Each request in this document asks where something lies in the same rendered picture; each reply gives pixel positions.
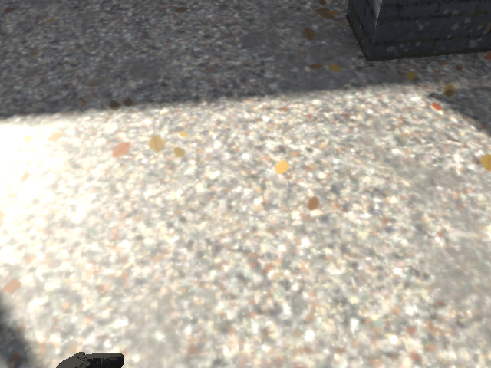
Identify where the left robot hand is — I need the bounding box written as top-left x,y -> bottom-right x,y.
56,352 -> 124,368

